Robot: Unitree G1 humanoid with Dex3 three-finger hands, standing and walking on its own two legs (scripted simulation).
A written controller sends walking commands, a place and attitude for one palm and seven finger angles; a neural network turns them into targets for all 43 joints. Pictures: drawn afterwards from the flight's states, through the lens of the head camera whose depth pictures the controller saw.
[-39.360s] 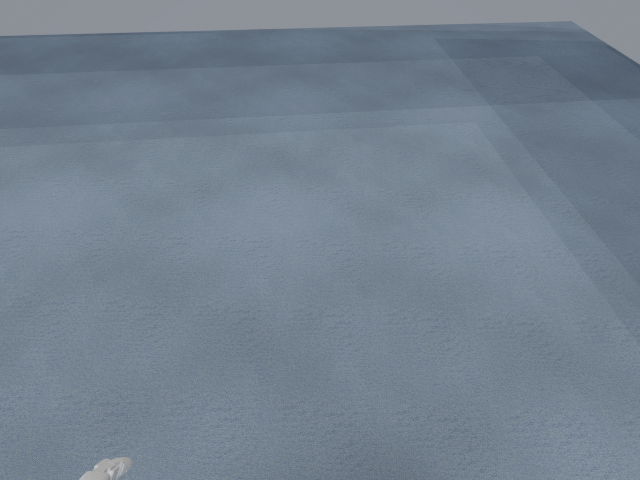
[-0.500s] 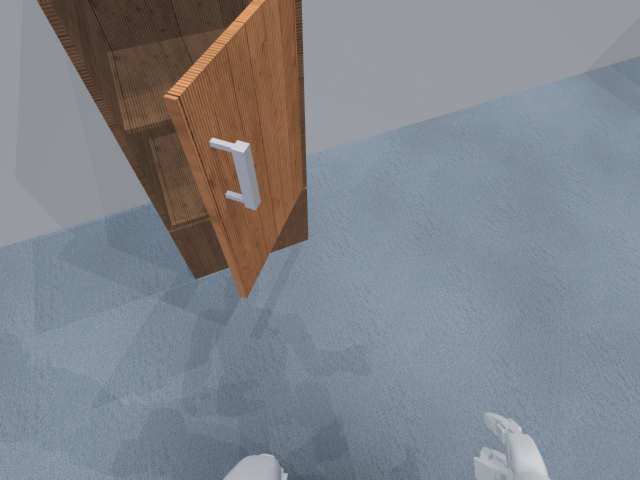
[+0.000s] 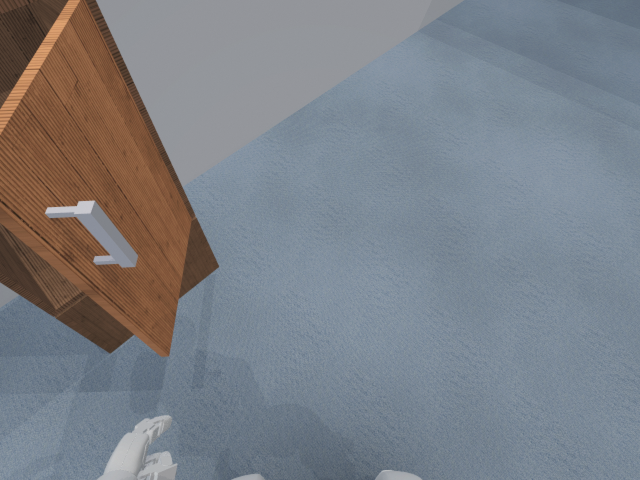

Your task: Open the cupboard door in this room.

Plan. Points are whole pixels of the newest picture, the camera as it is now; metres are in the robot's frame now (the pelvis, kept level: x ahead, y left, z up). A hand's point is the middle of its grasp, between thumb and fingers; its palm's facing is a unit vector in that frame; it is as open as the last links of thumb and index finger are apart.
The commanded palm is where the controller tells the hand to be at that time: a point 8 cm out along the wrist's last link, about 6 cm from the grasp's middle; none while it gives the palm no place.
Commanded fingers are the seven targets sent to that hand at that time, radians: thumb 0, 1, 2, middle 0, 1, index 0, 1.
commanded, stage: walk to a spot facing it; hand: left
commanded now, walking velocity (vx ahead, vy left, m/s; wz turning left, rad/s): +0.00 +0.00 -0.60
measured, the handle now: (95, 237) +0.42 +0.34 +0.00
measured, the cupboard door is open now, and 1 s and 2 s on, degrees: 47 47 47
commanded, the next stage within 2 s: none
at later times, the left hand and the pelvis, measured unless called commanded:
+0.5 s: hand (207, 398) +0.23 +0.18 -0.14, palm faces -0.31 -0.94 -0.17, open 7.4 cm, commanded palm none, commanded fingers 0.00 0.90 0.90 -0.20 -0.30 -0.20 -0.30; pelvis +0.07 +0.02 +0.02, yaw -18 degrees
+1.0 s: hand (303, 313) +0.37 +0.04 -0.15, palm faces -0.52 -0.83 -0.17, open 7.3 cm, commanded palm none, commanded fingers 0.00 0.90 0.90 -0.20 -0.30 -0.20 -0.30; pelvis +0.24 -0.09 +0.02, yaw -34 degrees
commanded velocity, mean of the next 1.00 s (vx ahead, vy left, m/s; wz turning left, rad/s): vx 0.27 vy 0.00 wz -0.52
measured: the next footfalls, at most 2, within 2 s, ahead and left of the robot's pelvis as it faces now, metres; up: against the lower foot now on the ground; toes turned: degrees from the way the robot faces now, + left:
left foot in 0.30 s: +0.10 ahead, +0.14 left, +0.00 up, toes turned -8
right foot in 0.68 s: +0.17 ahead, -0.17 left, +0.00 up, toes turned -33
